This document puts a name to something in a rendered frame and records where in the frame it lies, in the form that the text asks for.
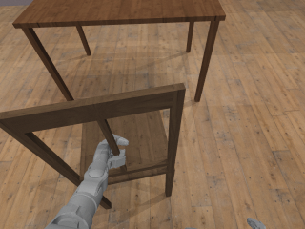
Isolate robot left hand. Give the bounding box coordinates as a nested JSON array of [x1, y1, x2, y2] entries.
[[92, 134, 129, 170]]

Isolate chair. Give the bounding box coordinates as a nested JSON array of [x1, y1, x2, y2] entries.
[[0, 83, 186, 210]]

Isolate table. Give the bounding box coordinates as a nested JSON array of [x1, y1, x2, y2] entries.
[[12, 0, 226, 102]]

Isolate left robot forearm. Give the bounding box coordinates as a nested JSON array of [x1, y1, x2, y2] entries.
[[45, 161, 109, 229]]

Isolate robot right hand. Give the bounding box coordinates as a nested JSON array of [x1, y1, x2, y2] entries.
[[247, 218, 266, 229]]

